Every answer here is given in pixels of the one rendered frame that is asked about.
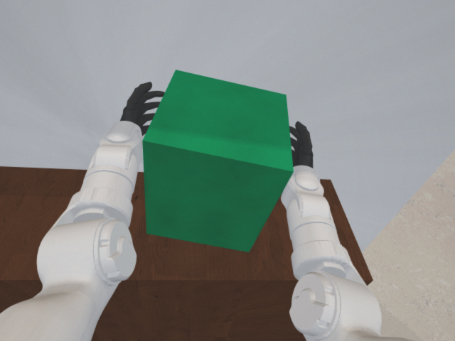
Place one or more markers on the robot left upper arm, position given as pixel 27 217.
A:
pixel 80 265

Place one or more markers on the robot right upper arm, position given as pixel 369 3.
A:
pixel 327 307

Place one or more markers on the robot left forearm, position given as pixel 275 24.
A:
pixel 110 179

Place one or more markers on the pedestal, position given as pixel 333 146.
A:
pixel 179 290

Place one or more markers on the robot right forearm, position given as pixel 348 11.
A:
pixel 316 246

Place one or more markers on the robot left hand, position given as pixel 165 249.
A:
pixel 136 106

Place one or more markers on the carton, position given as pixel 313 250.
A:
pixel 217 157

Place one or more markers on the robot right hand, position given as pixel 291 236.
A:
pixel 302 154

